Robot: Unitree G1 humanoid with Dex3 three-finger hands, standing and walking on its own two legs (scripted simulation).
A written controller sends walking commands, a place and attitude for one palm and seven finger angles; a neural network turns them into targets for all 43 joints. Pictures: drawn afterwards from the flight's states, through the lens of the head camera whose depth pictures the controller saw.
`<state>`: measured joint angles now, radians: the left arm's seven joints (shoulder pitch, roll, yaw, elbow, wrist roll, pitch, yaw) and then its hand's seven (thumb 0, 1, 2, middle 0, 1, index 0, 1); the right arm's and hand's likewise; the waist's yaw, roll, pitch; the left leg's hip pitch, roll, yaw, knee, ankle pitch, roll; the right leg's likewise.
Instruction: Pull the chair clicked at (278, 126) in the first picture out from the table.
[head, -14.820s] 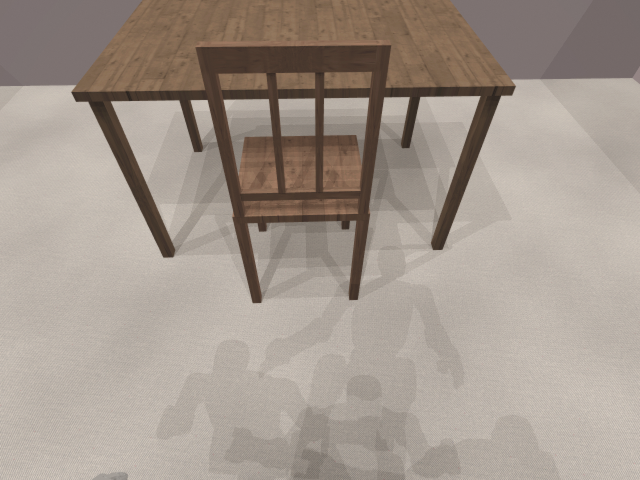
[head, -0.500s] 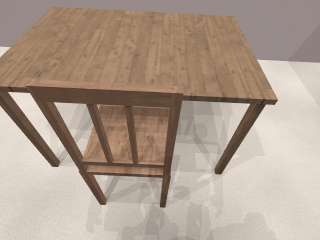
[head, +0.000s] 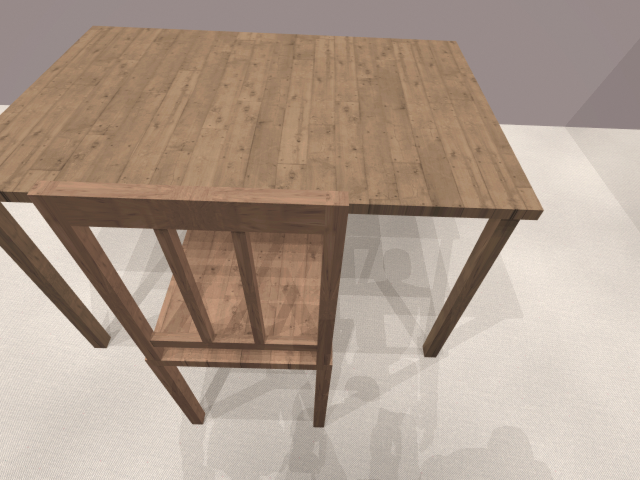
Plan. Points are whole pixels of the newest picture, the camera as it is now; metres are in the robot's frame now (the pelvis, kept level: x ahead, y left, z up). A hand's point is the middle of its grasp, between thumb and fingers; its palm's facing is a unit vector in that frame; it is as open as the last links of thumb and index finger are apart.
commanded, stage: come to a stop and stand still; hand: left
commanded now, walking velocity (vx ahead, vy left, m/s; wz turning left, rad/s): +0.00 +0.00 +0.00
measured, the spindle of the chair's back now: (189, 291) +0.40 +0.24 -0.07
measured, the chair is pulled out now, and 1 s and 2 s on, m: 0.00 0.00 0.00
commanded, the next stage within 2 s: look again from close up in 0.32 s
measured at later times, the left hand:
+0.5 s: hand out of the picture -0.02 +0.15 -0.18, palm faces +0.02 -0.98 -0.18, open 7.4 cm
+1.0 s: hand out of the picture +0.04 +0.18 -0.17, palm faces +0.02 -0.97 -0.24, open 7.4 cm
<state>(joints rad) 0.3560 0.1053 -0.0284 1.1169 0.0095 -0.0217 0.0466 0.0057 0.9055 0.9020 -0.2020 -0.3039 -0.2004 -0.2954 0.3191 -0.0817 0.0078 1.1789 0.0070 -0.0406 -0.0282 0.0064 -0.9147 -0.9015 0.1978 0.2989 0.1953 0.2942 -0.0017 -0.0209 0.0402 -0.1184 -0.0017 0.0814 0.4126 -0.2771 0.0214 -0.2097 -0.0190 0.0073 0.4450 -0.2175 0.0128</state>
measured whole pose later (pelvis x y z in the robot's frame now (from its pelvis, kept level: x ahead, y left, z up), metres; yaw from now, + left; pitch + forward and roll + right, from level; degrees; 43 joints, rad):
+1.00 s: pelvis +0.01 +0.00 -0.01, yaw +1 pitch -1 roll +1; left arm 0.25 0.16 -0.02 1.05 0.01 -0.01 0.04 0.01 0.91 0.90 -0.20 -0.30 -0.20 -0.30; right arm 0.27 -0.17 0.00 1.08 -0.01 -0.03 -0.02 0.01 -0.92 -0.90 0.20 0.30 0.20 0.29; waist -0.01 0.02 0.03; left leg -0.13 -0.01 0.07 0.46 -0.31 0.02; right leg -0.24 -0.03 0.00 0.53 -0.28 0.01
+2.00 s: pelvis +0.00 -0.02 +0.00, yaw +2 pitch -1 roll +0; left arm 0.45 0.18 0.00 0.61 -0.08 0.05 0.09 0.04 0.94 0.90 -0.21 -0.30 -0.20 -0.29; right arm 0.36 -0.14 0.01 1.02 0.02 -0.12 -0.06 0.02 -0.93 -0.90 0.20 0.30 0.20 0.29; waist 0.00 0.00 0.03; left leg -0.17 0.01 0.05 0.48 -0.30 0.00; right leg -0.25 -0.01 -0.03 0.51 -0.25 -0.01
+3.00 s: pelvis -0.03 -0.01 -0.09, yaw +4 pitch +17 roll -2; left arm 0.42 0.23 0.15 -0.02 -0.25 -0.43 -0.24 0.00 -0.16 0.45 -0.10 -0.14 -0.10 -0.13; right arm 0.23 -0.26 -0.04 0.55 0.03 -0.23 -0.05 0.02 -0.91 -0.90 0.20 0.30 0.20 0.29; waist -0.03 0.02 -0.14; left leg -0.91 0.01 -0.02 1.19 -0.57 0.01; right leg -0.93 -0.04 -0.08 1.13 -0.48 0.00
